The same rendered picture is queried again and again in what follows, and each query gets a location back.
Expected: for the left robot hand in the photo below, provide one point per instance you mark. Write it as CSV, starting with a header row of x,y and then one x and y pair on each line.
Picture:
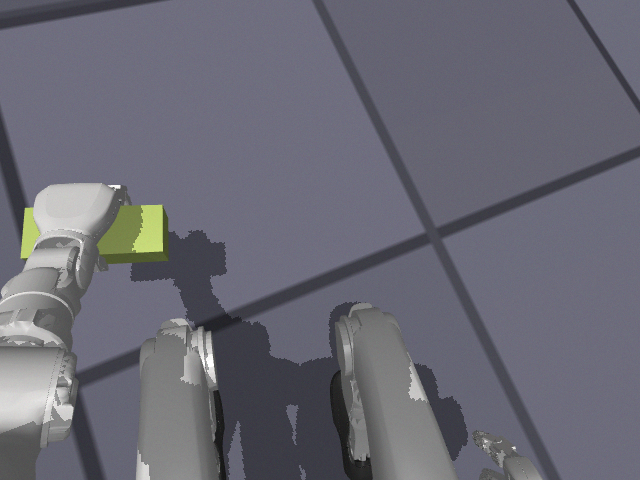
x,y
86,208

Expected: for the right robot foot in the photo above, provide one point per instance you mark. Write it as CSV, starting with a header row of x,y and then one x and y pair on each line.
x,y
354,469

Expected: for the carton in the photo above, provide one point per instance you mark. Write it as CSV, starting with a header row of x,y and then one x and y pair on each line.
x,y
138,234

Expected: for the right robot hand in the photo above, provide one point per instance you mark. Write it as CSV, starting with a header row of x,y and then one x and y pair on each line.
x,y
504,454

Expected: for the left robot arm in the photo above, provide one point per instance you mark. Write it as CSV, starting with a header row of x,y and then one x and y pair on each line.
x,y
38,388

